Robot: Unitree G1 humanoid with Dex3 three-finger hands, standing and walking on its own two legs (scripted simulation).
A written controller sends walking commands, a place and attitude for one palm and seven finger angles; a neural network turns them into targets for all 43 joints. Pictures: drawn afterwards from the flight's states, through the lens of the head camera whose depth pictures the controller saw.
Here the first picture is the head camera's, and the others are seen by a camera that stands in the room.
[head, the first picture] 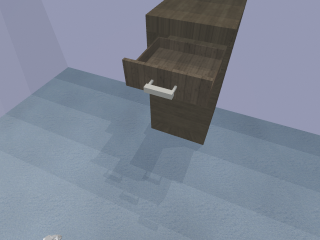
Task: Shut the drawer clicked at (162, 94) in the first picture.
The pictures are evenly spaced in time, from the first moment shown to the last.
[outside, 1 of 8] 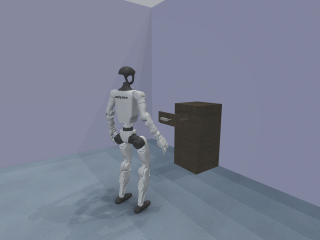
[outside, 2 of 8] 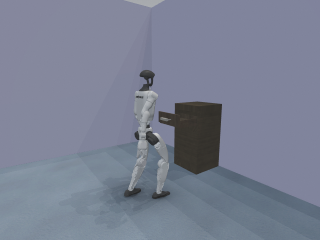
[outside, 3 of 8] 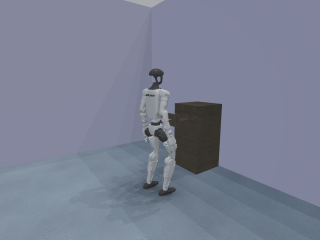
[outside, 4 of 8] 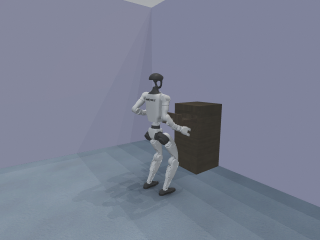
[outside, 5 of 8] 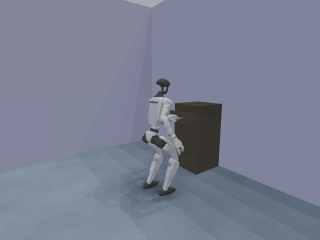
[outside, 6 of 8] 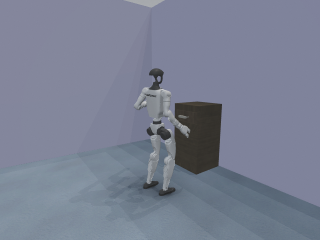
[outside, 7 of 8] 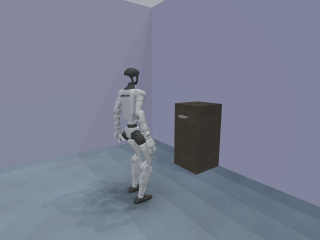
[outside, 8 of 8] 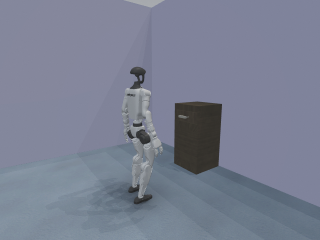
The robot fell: no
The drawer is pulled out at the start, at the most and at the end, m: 0.30 0.30 0.00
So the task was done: yes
